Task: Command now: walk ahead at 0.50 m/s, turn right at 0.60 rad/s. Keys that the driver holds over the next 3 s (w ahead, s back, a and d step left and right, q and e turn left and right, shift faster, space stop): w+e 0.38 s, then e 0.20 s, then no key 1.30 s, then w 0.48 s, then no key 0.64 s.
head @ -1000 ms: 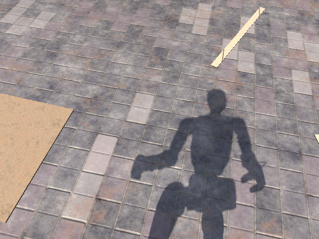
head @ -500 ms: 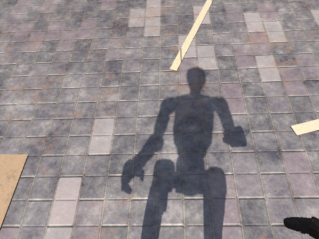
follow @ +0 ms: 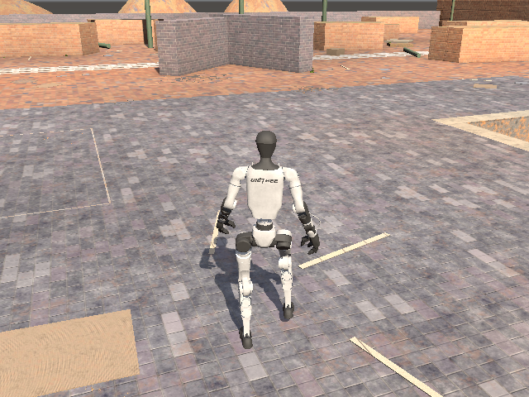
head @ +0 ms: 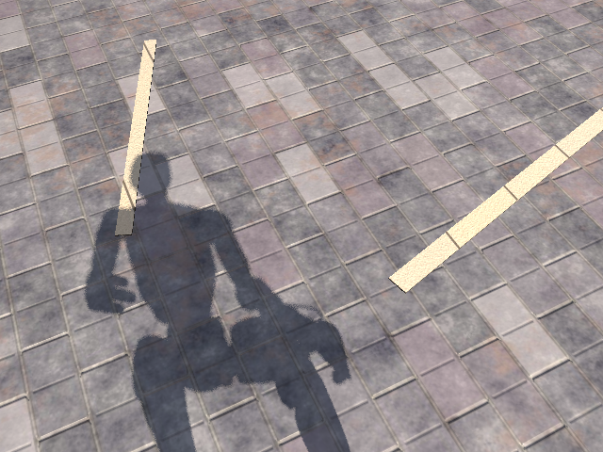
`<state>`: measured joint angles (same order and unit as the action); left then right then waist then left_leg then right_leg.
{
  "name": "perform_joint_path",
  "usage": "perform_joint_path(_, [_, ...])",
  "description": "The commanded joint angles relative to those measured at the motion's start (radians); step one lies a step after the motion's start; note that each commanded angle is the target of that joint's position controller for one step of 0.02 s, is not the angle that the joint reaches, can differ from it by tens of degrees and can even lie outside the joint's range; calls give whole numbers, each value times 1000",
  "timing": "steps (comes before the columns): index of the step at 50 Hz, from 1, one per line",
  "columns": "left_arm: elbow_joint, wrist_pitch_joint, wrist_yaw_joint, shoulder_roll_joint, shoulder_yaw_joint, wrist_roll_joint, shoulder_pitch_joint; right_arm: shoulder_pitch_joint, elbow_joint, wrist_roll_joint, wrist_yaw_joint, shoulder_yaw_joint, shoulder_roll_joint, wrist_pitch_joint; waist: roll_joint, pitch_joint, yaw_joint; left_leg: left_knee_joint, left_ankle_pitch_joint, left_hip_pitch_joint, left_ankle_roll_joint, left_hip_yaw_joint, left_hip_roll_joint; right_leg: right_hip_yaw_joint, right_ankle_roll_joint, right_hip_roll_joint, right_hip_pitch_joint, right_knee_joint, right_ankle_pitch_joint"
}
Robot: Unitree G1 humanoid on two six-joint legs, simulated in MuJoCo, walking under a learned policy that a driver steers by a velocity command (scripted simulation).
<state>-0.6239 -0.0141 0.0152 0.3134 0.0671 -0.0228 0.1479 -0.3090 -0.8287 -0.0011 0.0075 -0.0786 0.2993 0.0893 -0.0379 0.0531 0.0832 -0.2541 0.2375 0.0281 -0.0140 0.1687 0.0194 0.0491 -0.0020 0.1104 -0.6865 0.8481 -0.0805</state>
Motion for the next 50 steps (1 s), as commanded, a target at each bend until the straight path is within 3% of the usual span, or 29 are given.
perform_joint_path(1, [80, -16, 21, 22, -3, -1, -75, 70, 69, 11, -4, -35, 168, 8, 81, 18, -12, 112, -272, 34, -146, -66, -266, -40, 15, -4, 62, -129, 96])
perform_joint_path(3, [104, -14, 31, 32, 0, -4, -117, 44, 55, 23, -3, -42, 190, -4, 85, 35, -6, 91, -305, -30, -132, -45, -289, -59, 37, -14, 59, -183, 55])
perform_joint_path(5, [118, -10, 37, 59, 13, 2, -109, 40, 49, 35, -5, -50, 218, -18, 101, 16, -33, 3, -538, -88, -113, -11, -301, -101, 73, -57, 111, -215, -43])
perform_joint_path(7, [85, -1, 32, 117, 50, 6, 57, 54, 54, 47, -11, -54, 236, -34, 112, -89, -143, -268, -836, -77, -81, 43, -275, -162, 126, -145, 350, -262, -91])
perform_joint_path(8, [32, 7, 18, 180, 86, 1, 242, 43, 59, 38, -16, -40, 202, -36, 79, -183, -229, -513, -769, 67, -45, 64, -236, -136, 166, -174, 630, -293, -53])
perform_joint_path(9, [15, 14, -3, 284, 108, -11, 319, -5, 95, -14, -14, -2, 86, -29, -156, -251, -197, -874, -72, 431, 13, 65, -136, 256, 268, 59, 935, -318, -76])
perform_joint_path(10, [64, -8, 8, 313, 99, -8, 285, -11, 145, -8, -6, 22, 61, 3, -234, -429, -151, -1115, 383, 687, 38, -168, 28, 806, 442, 229, 1096, -510, -335])
perform_joint_path(11, [60, -28, 19, 214, 71, -3, 270, 109, 160, 32, 5, -4, 165, 26, -85, -353, -208, -1142, 298, 794, 22, -263, -35, 723, 376, 211, 1053, -571, -356])
perform_joint_path(12, [49, -40, 19, 183, 60, 3, 241, 149, 176, 45, 9, 0, 161, 42, -70, -227, -186, -1078, 207, 807, 2, -247, -72, 581, 339, 175, 926, -571, -288])
perform_joint_path(13, [53, -44, 17, 157, 51, 3, 174, 147, 162, 23, 1, 4, 145, 47, 15, -161, -137, -990, 137, 748, 5, -249, -114, 474, 304, 129, 785, -566, -177])
perform_joint_path(14, [63, -45, 13, 130, 41, 10, 123, 137, 154, 2, -3, -2, 153, 44, 5, -127, -102, -912, 92, 680, 13, -253, -137, 397, 289, 95, 680, -575, -59])
perform_joint_path(17, [66, -50, -4, 125, 36, 17, 91, 116, 144, -12, 1, 0, 127, 16, -11, -108, -64, -817, 32, 589, 53, -234, -136, 311, 300, 58, 538, -614, 120])
perform_joint_path(22, [24, -34, -36, 160, 48, 11, 136, 284, 187, -19, 2, 26, 65, 5, -26, -41, -107, -449, -229, 506, 96, -198, -52, 167, 231, -39, 409, -567, 274])
perform_joint_path(26, [-14, -10, -47, 163, 55, 1, 195, 335, 207, -4, 16, 17, 88, 7, -56, -76, -130, -298, -324, 408, 76, -228, 10, 243, 177, -29, 444, -478, 217])
perform_joint_path(30, [7, 4, -58, 114, 45, 3, 122, 204, 176, -17, 13, -10, 131, 16, -81, -126, -48, -179, -334, 278, 13, -237, -16, 317, 114, -52, 520, -259, 188])
perform_joint_path(31, [22, 1, -56, 58, 27, 15, 147, 147, 177, -37, 7, -16, 170, 21, 2, -228, -42, -199, -583, 92, -37, -314, -132, 263, 72, -120, 469, -78, 52])
perform_joint_path(32, [5, 2, -56, -6, 7, 26, 322, 122, 185, -60, 0, -13, 201, 13, 251, -338, -112, -239, -972, -192, -184, -590, -377, 177, 3, -246, 243, 207, -606])
perform_joint_path(33, [-16, 1, -50, 76, 14, 8, 449, 85, 165, -27, 11, -21, 194, -6, 344, -437, -132, -197, -739, -253, -313, -864, -493, 169, -34, -228, 134, 403, -671])
perform_joint_path(34, [-40, 16, -53, 145, 33, -5, 376, 141, 191, -10, 12, -6, 135, -17, 217, -354, -105, -151, -486, -171, -291, -806, -431, 177, -65, -183, 91, 484, -576])
perform_joint_path(35, [-29, 35, -61, 168, 40, -4, 265, 183, 200, -13, 10, 9, 91, -29, 144, -267, -82, -131, -337, -76, -241, -671, -363, 137, -78, -159, 77, 481, -507])
perform_joint_path(36, [-21, 53, -69, 162, 41, 4, 205, 220, 200, -16, 9, 24, 64, -39, 115, -202, -81, -106, -265, 28, -214, -585, -312, 120, -85, -141, 94, 443, -472])
perform_joint_path(38, [-10, 67, -68, 102, 27, 12, 180, 258, 180, -25, 7, 29, 63, -49, 153, -120, -113, -50, -221, 205, -180, -450, -228, 82, -83, -109, 213, 260, -425])
perform_joint_path(40, [-21, 59, -67, 43, 7, 20, 189, 259, 162, -27, 5, 26, 68, -50, 187, -132, -114, -46, -311, 230, -186, -375, -196, 31, -82, -108, 312, 77, -419])
perform_joint_path(42, [-27, 51, -62, 34, -1, 26, 170, 241, 147, -16, 2, 18, 92, -53, 194, -171, -97, -59, -360, 198, -209, -372, -216, 18, -72, -98, 380, -59, -361])
perform_joint_path(45, [-46, 54, -51, 50, 2, 24, 163, 245, 136, 0, 0, 18, 107, -67, 177, -173, -104, -60, -168, 222, -204, -380, -225, -1, -45, -101, 482, -247, -197])
perform_joint_path(47, [-47, 54, -44, 49, 0, 37, 142, 234, 122, 4, 3, 34, 76, -70, 154, -132, -114, -57, 34, 314, -140, -361, -188, 2, -5, -100, 585, -402, -87])
perform_joint_path(48, [-28, 53, -46, 79, 2, 50, 120, 207, 110, -6, 8, 45, 54, -64, 103, -124, -105, -77, 126, 366, -81, -341, -164, 83, 29, -29, 631, -427, -33])
perform_joint_path(49, [-27, 56, -49, 147, 17, 48, 82, 165, 112, -19, 15, 44, 53, -58, -29, -89, -45, -108, 191, 367, -25, -249, -78, 139, 76, 14, 545, -419, -133])
perform_joint_path(50, [-37, 50, -43, 90, 6, 46, 73, 197, 107, -26, 15, 46, 50, -58, -60, -79, -61, -145, 130, 273, 10, -197, -48, 124, 87, -6, 434, -447, -303])
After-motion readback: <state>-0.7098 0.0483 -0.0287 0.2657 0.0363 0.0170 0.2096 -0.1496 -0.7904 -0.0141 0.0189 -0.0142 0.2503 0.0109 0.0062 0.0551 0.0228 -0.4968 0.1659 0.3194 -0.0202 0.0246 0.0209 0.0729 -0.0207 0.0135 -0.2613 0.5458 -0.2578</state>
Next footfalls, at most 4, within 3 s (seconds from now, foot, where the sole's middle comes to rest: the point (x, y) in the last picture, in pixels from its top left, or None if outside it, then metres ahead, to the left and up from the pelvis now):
0.16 right None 0.26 -0.15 -0.78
0.62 left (308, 403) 0.57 -0.02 -0.78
0.96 right None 0.41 -0.22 -0.78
2.56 right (442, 309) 0.78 -0.38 -0.78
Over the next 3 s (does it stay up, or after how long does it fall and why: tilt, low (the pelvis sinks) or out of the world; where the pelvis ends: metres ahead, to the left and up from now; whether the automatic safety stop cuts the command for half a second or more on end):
stays up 0.74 -0.25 -0.01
